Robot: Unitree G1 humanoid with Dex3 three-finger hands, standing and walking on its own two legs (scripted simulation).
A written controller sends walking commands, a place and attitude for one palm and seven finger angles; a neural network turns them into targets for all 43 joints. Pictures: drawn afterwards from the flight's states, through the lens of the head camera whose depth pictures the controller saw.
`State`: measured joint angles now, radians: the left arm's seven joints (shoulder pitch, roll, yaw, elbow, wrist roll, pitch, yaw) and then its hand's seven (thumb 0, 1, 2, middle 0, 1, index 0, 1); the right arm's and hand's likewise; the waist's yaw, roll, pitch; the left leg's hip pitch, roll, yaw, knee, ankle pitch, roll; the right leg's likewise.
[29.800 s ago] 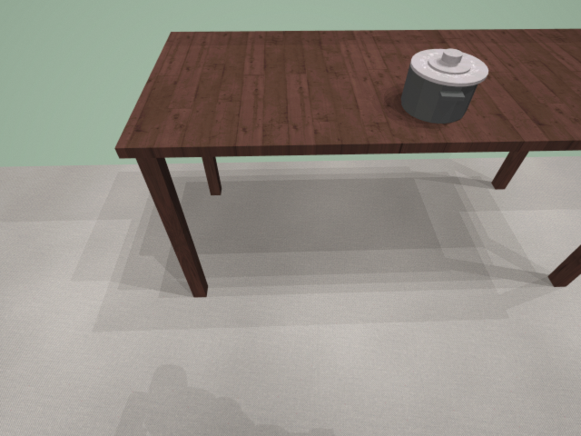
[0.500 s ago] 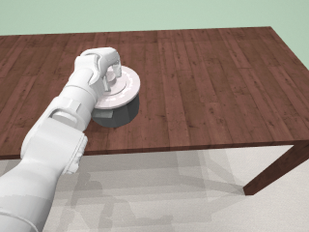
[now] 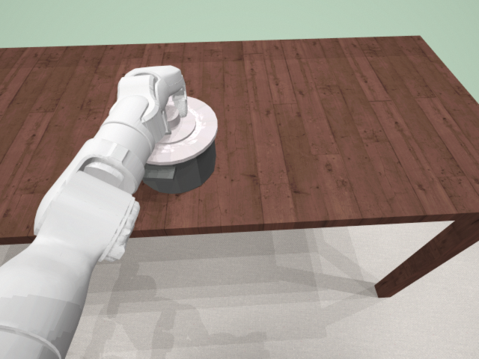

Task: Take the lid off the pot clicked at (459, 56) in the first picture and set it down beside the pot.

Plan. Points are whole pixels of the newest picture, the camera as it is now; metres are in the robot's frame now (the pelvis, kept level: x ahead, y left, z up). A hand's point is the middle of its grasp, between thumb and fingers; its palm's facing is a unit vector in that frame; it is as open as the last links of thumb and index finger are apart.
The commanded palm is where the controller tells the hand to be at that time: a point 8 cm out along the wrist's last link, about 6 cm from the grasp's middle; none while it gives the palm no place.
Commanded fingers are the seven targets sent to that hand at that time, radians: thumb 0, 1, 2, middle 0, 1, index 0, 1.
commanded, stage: close the fingers and squeeze the knob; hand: left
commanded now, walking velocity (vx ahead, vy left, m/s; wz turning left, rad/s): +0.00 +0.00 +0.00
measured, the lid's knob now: (167, 116) +0.52 +0.09 +0.12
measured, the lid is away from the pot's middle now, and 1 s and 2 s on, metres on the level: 0.01 0.01 0.01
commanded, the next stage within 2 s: lift the lid straight up in 0.26 s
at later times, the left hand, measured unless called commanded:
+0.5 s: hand (161, 117) +0.49 +0.09 +0.14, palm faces -0.40 -0.05 -0.91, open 7.8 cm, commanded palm +0.49 +0.10 +0.19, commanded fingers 0.00 0.58 1.04 -0.72 -1.18 -0.82 -1.13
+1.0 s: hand (155, 108) +0.49 +0.10 +0.16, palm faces -0.38 -0.03 -0.93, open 7.7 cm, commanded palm +0.49 +0.09 +0.23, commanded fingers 0.00 0.58 1.04 -0.72 -1.18 -0.82 -1.13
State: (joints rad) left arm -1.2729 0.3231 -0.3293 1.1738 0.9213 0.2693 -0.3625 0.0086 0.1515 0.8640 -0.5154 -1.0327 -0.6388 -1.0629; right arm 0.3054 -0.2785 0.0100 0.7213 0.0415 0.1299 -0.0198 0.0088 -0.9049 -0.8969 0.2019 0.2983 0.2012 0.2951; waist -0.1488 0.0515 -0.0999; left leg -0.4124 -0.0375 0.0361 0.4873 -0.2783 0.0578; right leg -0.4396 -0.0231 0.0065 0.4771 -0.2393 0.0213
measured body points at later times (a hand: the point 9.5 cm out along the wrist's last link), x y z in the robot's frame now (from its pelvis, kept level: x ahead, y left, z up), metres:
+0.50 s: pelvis +0.00 +0.00 +0.00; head +0.05 -0.01 +0.45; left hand +0.51 +0.09 +0.19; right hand +0.03 -0.27 -0.13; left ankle -0.03 +0.08 -0.74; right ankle -0.01 -0.14 -0.74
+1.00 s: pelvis +0.00 +0.00 +0.01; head +0.04 -0.02 +0.45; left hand +0.50 +0.10 +0.21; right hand +0.05 -0.26 -0.13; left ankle -0.03 +0.08 -0.74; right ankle -0.01 -0.14 -0.74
